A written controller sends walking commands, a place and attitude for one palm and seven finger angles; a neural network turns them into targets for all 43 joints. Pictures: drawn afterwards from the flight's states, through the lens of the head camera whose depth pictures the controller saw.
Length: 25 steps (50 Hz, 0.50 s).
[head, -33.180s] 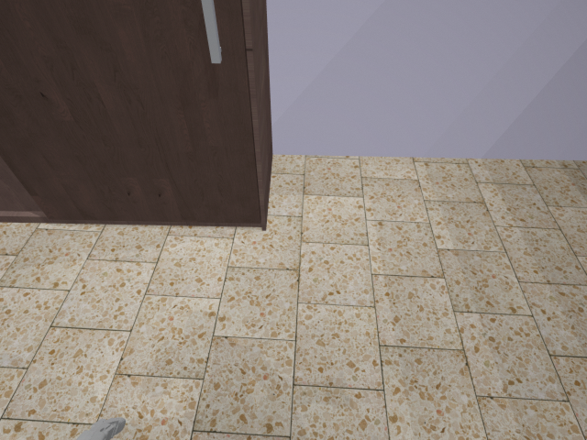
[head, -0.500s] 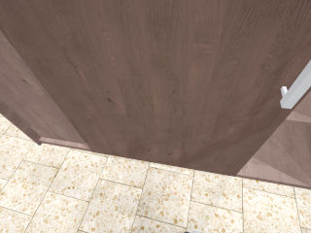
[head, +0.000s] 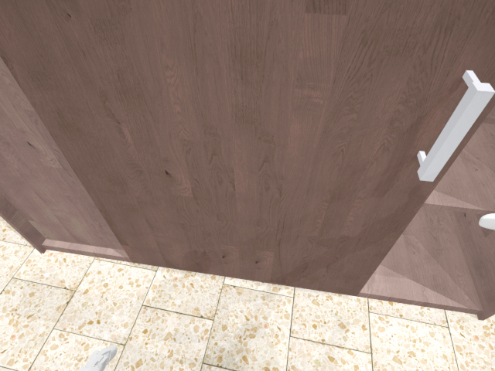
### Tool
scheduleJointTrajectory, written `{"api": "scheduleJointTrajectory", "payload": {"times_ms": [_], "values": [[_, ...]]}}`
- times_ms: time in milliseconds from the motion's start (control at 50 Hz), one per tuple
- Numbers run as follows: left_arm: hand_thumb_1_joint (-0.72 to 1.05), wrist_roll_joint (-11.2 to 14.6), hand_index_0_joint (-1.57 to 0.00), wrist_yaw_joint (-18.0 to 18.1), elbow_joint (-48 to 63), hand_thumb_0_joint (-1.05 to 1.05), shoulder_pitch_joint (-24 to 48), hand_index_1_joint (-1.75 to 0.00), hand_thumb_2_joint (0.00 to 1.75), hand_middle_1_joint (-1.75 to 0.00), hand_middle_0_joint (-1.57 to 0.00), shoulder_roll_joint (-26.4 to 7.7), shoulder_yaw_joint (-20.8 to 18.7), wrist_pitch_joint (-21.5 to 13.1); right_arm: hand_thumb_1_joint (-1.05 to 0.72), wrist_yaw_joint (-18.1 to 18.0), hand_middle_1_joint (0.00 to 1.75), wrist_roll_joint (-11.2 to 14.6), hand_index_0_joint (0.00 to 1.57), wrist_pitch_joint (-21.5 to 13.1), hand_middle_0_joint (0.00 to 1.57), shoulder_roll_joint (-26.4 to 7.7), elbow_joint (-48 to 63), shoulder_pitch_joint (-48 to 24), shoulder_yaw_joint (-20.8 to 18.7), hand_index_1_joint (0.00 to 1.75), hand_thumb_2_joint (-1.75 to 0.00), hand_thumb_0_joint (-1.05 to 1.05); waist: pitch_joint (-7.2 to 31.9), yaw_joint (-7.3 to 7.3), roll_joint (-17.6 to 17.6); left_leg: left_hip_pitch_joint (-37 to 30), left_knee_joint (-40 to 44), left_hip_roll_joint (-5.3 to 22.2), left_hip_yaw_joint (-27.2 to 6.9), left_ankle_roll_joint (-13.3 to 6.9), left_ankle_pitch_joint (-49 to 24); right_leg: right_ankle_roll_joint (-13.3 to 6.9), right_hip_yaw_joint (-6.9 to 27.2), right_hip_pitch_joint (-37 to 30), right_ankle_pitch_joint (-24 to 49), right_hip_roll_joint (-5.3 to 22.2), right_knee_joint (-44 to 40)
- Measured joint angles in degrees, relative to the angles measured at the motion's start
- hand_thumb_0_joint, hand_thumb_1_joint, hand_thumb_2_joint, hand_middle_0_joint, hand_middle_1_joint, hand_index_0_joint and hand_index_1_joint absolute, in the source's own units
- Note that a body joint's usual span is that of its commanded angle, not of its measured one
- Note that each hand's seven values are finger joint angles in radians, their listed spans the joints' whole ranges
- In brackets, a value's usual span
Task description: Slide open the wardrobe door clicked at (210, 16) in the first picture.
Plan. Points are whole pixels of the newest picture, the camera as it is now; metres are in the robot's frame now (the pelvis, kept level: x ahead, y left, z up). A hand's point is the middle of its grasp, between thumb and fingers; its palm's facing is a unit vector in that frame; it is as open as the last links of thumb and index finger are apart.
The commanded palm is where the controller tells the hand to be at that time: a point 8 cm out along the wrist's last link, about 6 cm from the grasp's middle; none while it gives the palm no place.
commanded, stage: slip the hand off the handle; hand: right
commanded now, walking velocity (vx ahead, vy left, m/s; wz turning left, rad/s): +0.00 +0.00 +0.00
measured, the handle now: (446, 129) +0.51 -0.31 +0.14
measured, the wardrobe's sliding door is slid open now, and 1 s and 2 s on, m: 0.48 0.48 0.48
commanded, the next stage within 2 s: draw the hand back to the body in 0.18 s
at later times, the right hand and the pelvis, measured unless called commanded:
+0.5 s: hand out of the picture +0.30 -0.33 +0.16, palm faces +0.15 +0.99 -0.02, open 14.7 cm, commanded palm +0.26 -0.37 +0.16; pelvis -0.01 +0.00 +0.00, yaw -1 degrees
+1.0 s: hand out of the picture +0.23 -0.32 +0.16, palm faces +0.49 +0.83 -0.25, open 13.6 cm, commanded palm +0.18 -0.34 +0.18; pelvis -0.01 -0.02 +0.02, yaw -1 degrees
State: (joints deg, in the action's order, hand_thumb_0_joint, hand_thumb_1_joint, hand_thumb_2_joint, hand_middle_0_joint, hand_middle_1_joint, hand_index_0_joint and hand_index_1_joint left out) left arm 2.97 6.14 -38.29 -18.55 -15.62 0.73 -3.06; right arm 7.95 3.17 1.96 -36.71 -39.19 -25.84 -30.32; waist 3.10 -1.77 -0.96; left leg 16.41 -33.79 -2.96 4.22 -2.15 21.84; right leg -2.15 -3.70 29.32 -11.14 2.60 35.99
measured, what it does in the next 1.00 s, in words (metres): stands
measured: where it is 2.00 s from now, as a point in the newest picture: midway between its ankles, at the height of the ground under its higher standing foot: outside the picture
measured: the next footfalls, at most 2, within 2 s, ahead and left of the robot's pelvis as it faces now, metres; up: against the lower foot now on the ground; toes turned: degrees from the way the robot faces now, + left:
none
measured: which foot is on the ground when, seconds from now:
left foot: down 0.00-1.00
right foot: down 0.00-1.00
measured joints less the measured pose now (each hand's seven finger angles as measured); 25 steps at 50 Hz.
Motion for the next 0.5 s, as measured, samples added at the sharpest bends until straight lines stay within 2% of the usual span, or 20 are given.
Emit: {"api": "scheduleJointTrajectory", "payload": {"times_ms": [180,320,360,420,460,500], "values": [[0.9,0.64,-0.21,1.01,0.2,0.01,3.39,-0.3,0.9,-0.3,-0.2,-0.18,0.6,-2.5,0.54,0.18,1.15,2.41,0.25,0.93,0.25,3.09,6.46,4.52,2.84,1.15,-0.2,-0.01,-0.41,2.12,-0.47,-1.98,0.39,0.34,1.05,-0.08,-0.47,0.04,0.94,-1.92,1.25,-0.62,-1.09],[0.9,0.41,-0.21,1.63,-0.32,0.01,4.93,-0.3,0.9,-0.3,-0.2,0.47,1.71,-4.26,0.54,-0.48,1.15,2.16,0.25,1.58,0.25,3.52,6.25,4.15,3.36,1.15,-0.2,-0.01,-1.19,2.77,-0.36,-2.83,0.64,0.38,1.82,-0.21,-0.78,0.19,1.69,-2.63,2.02,-0.86,-1.62],[0.9,0.81,-0.21,1.89,-0.97,0.01,5.12,-0.3,0.9,-0.3,-0.2,0.58,2.1,-4.63,0.54,2.71,1.15,5.87,0.25,1.06,0.25,3.52,5.54,3.5,2.76,1.15,-0.2,-0.01,-1.68,2.79,-0.29,-3.59,1.16,0.31,2.01,-0.28,-1.01,0.23,1.92,-3.22,2.19,-0.87,-1.88],[0.9,1.56,-0.21,2.58,-1.35,0.01,4.8,-0.3,0.9,-0.3,-0.2,0.53,2.55,-5.19,0.54,10.32,1.15,11.03,0.25,0.02,0.24,3.29,5.79,4.11,2.43,1.15,-0.2,-0.01,-1.91,2.82,-0.27,-5.0,2.09,0.16,1.72,-0.21,-1.38,0.21,1.71,-4.51,2.11,-0.71,-2.25],[0.9,1.91,-0.21,2.87,-0.96,0.01,4.49,-0.3,0.9,-0.3,-0.2,0.18,2.74,-5.76,0.54,15.31,1.15,13.58,0.25,-1.04,0.24,2.94,5.9,5.39,2.49,1.15,-0.2,-0.01,-1.79,2.52,-0.59,-5.54,2.31,0.12,1.37,-0.04,-1.44,0.12,1.39,-5.04,1.85,-0.61,-2.18],[0.9,2.16,-0.21,2.83,-0.17,0.01,4.12,-0.3,0.9,-0.3,-0.2,-0.2,2.68,-6.38,0.54,18.77,1.15,15.07,0.25,-1.41,0.25,2.63,6.35,7.09,2.43,1.15,-0.2,-0.01,-1.53,2.17,-0.88,-5.65,2.18,0.22,0.87,0.16,-1.35,-0.02,0.9,-5.35,1.6,-0.58,-2.13]]}}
